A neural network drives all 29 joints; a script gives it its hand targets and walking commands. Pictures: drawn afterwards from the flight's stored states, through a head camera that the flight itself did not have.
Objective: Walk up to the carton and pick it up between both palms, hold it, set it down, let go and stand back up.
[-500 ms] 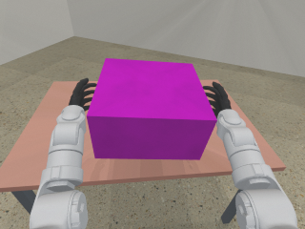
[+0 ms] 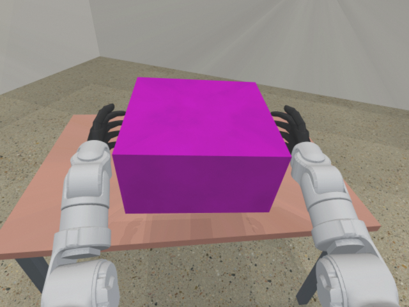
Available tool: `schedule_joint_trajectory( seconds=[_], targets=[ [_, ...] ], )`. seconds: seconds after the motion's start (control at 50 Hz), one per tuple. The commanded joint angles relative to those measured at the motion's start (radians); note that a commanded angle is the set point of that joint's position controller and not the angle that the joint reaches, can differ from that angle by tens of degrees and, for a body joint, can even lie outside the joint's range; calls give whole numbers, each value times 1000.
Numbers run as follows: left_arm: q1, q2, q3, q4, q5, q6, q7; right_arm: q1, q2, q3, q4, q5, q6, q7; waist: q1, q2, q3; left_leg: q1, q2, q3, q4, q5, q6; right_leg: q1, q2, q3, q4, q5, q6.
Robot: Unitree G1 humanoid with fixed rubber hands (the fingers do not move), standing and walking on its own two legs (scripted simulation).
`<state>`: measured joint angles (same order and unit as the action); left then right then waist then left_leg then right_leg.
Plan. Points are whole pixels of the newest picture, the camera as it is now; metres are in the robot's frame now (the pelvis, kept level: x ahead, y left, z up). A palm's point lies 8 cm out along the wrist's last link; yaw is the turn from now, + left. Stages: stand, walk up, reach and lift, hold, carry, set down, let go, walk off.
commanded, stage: hold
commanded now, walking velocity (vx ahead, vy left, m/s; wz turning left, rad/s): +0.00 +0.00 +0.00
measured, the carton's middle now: (198, 139) +0.43 +0.03 +0.16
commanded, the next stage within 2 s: none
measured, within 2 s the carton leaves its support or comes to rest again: neither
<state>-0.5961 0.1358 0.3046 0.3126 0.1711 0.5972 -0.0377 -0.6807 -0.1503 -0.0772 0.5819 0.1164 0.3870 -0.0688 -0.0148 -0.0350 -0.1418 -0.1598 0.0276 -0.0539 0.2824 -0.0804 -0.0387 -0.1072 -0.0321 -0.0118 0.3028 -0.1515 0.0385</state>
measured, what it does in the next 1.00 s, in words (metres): stands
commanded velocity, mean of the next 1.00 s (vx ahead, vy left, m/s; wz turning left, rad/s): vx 0.00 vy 0.00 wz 0.00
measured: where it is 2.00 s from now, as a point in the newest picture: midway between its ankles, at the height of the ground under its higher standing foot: outside the picture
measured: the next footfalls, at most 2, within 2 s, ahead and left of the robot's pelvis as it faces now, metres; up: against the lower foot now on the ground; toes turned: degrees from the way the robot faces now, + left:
none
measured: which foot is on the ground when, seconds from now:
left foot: down 0.00-1.00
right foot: down 0.00-1.00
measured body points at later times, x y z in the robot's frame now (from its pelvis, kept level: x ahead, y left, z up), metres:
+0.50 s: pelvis +0.00 +0.00 +0.00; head -0.07 +0.02 +0.44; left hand +0.36 +0.22 +0.21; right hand +0.38 -0.16 +0.21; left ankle +0.05 +0.14 -0.75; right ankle +0.01 -0.14 -0.75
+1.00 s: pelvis +0.00 +0.00 +0.00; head -0.07 +0.01 +0.44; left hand +0.36 +0.22 +0.21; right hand +0.38 -0.16 +0.21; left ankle +0.05 +0.14 -0.75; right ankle +0.01 -0.14 -0.75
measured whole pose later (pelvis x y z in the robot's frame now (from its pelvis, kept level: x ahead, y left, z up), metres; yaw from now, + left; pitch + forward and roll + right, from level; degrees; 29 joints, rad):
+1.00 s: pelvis +0.00 +0.00 +0.00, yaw +0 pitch -3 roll +0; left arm -0.59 0.13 0.31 0.25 0.19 0.65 -0.05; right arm -0.68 -0.15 -0.08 0.54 0.12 0.43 -0.07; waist -0.02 -0.03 -0.14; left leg -0.16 0.03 -0.05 0.28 -0.08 -0.04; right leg -0.11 -0.03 -0.01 0.30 -0.15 0.04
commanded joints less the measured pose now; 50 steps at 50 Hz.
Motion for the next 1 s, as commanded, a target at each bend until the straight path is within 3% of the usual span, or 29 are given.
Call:
schedule_joint_trajectory(
  seconds=[0.0, 0.04, 0.06, 0.08, 0.14, 0.2, 0.22, 0.24, 0.26, 0.28, 0.3, 0.32, 0.38, 0.44, 0.5, 0.54, 0.58, 0.6, 0.62, 0.66, 0.68, 0.7, 0.72, 0.76, 0.82, 0.84, 0.9, 0.92, 0.98],
  targets=[
    [-672, -591, -390, -231, -148, -36, -221, -718, 518, 264, -335, 136, -66, 99, -88, 52, -259, 196, -82, 89, -30, 62, 16, 108, 69, -29, -99, 76, -20],
    [-648, -615, -398, -217, -140, -32, -217, -706, 509, 249, -317, 137, -66, 101, -99, 83, -245, 197, -77, 87, -30, 65, 4, 100, 69, -32, -99, 81, -28],
    [-662, -596, -385, -210, -139, -30, -218, -733, 515, 253, -342, 134, -68, 107, -84, 59, -260, 196, -78, 88, -30, 57, 16, 103, 63, -31, -100, 68, -25],
    [-643, -598, -386, -209, -141, -25, -219, -718, 517, 260, -339, 124, -63, 104, -100, 38, -254, 194, -77, 86, -35, 45, 20, 108, 68, -36, -99, 69, -25],
    [-649, -598, -394, -239, -143, -29, -210, -717, 532, 267, -351, 142, -69, 105, -92, 56, -292, 209, -80, 79, -23, 90, 22, 118, 67, -31, -92, 114, -20],
    [-652, -611, -433, -257, -159, -22, -214, -716, 520, 274, -365, 149, -63, 99, -110, 75, -288, 209, -80, 80, -15, 107, 12, 118, 70, -32, -90, 133, -21],
    [-644, -605, -409, -242, -153, -21, -211, -732, 521, 276, -387, 151, -62, 104, -86, 61, -294, 216, -81, 80, -26, 91, 21, 117, 71, -30, -99, 99, -20],
    [-657, -608, -425, -286, -165, -26, -208, -716, 529, 295, -398, 161, -60, 103, -95, 50, -312, 218, -82, 79, -15, 124, 10, 134, 76, -37, -86, 137, -21],
    [-634, -614, -422, -286, -153, -21, -204, -692, 519, 293, -366, 159, -54, 101, -98, 91, -278, 212, -84, 77, -17, 127, 2, 129, 73, -30, -86, 139, -24],
    [-605, -592, -402, -266, -149, -10, -209, -696, 509, 288, -380, 157, -51, 102, -88, 52, -285, 215, -77, 76, -15, 130, 18, 129, 75, -26, -93, 147, -21],
    [-622, -599, -416, -291, -145, -8, -213, -673, 506, 289, -353, 158, -47, 98, -103, 90, -288, 226, -80, 80, -18, 139, 4, 130, 72, -21, -87, 153, -20],
    [-585, -568, -362, -207, -121, 9, -223, -675, 488, 266, -321, 142, -27, 98, -96, 55, -221, 198, -81, 87, -32, 90, 18, 121, 72, -23, -104, 104, -24],
    [-623, -576, -369, -234, -133, 3, -234, -719, 512, 269, -366, 147, -39, 100, -94, 39, -268, 203, -83, 88, -26, 91, 27, 124, 68, -21, -105, 108, -25],
    [-649, -586, -382, -276, -144, -8, -222, -707, 513, 280, -379, 156, -42, 104, -80, 66, -283, 214, -83, 83, -25, 103, 18, 127, 69, -26, -95, 103, -22],
    [-621, -586, -387, -239, -138, 0, -224, -693, 489, 250, -332, 139, -33, 103, -97, 71, -232, 195, -74, 83, -37, 76, 7, 106, 72, -29, -96, 73, -31],
    [-617, -590, -399, -258, -149, -4, -225, -701, 503, 267, -397, 145, -47, 99, -99, 60, -277, 218, -82, 81, -24, 113, 8, 127, 73, -36, -93, 123, -23],
    [-639, -602, -411, -290, -146, -6, -226, -700, 506, 266, -386, 149, -47, 98, -111, 83, -304, 230, -83, 82, -16, 119, 5, 137, 70, -32, -90, 135, -25],
    [-637, -591, -410, -288, -146, -7, -224, -687, 518, 273, -383, 146, -43, 97, -102, 64, -294, 207, -82, 80, -15, 120, 7, 144, 73, -26, -89, 131, -22],
    [-629, -591, -404, -273, -150, -8, -224, -694, 516, 266, -380, 139, -39, 98, -117, 60, -282, 224, -82, 82, -21, 109, 7, 126, 72, -31, -95, 126, -22],
    [-629, -561, -366, -217, -132, 3, -232, -712, 496, 259, -354, 132, -34, 101, -97, 62, -227, 192, -80, 87, -31, 59, 16, 104, 70, -34, -100, 58, -23],
    [-640, -591, -394, -258, -145, -2, -234, -712, 515, 270, -379, 139, -38, 102, -102, 43, -282, 208, -80, 86, -24, 90, 13, 123, 73, -32, -95, 93, -27],
    [-630, -597, -401, -290, -151, -5, -229, -689, 518, 285, -386, 151, -39, 106, -100, 83, -288, 206, -80, 81, -20, 116, 6, 138, 70, -25, -90, 130, -31],
    [-633, -575, -384, -267, -144, -8, -222, -709, 527, 292, -386, 150, -40, 102, -92, 41, -288, 205, -86, 83, -19, 116, 18, 137, 71, -28, -94, 129, -22],
    [-653, -598, -411, -275, -144, -7, -220, -706, 518, 272, -344, 145, -39, 102, -106, 87, -266, 216, -83, 78, -23, 96, 11, 95, 66, -32, -98, 98, -23],
    [-589, -567, -371, -223, -129, 7, -235, -691, 496, 263, -368, 132, -32, 95, -103, 33, -241, 206, -78, 85, -33, 88, 20, 123, 71, -34, -102, 105, -24],
    [-591, -580, -384, -279, -130, 5, -236, -690, 520, 296, -385, 147, -38, 97, -90, 58, -274, 219, -81, 91, -18, 135, 16, 148, 70, -30, -90, 141, -22],
    [-647, -591, -390, -279, -143, -3, -235, -703, 526, 279, -374, 149, -39, 99, -104, 78, -264, 213, -81, 84, -23, 111, 10, 133, 66, -25, -91, 124, -25],
    [-631, -587, -392, -293, -150, -3, -231, -714, 531, 299, -409, 163, -41, 96, -77, 51, -315, 220, -83, 87, -14, 129, 19, 148, 72, -26, -87, 135, -23],
    [-623, -577, -387, -271, -149, -8, -231, -695, 525, 290, -391, 151, -39, 93, -97, 43, -289, 221, -80, 82, -17, 133, 20, 133, 71, -28, -87, 155, -19]
  ],
)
